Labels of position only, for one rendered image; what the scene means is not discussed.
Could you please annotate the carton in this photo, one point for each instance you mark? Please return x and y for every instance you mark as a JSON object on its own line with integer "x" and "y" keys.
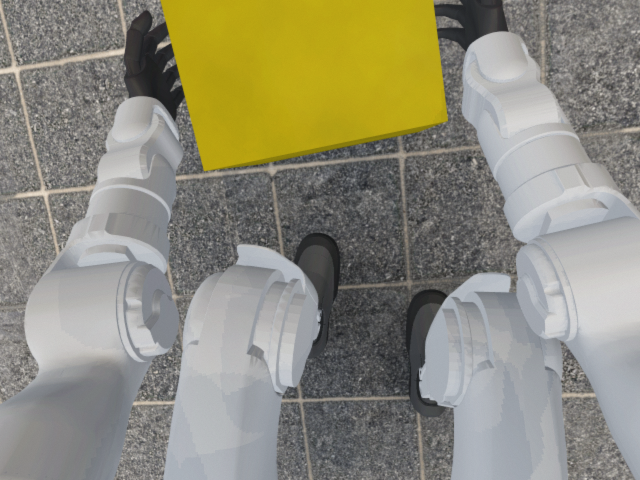
{"x": 268, "y": 80}

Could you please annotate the robot left shin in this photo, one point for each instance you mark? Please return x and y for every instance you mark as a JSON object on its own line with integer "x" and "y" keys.
{"x": 249, "y": 255}

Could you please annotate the robot left hand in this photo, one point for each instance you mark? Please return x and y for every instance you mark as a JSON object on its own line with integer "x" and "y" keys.
{"x": 144, "y": 68}

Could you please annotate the robot right forearm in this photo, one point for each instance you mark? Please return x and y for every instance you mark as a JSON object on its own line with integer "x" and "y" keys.
{"x": 546, "y": 177}

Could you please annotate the robot right thigh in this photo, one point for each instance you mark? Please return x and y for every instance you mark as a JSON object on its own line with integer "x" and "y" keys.
{"x": 486, "y": 359}

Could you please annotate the robot left upper arm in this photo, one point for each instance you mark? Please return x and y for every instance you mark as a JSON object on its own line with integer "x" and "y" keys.
{"x": 94, "y": 331}

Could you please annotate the robot left forearm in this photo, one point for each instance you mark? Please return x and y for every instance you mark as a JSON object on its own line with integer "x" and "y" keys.
{"x": 130, "y": 206}

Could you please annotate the robot right hand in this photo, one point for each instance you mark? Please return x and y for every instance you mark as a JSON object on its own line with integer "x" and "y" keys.
{"x": 478, "y": 18}

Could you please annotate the robot right upper arm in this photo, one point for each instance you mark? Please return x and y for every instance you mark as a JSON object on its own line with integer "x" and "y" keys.
{"x": 582, "y": 286}

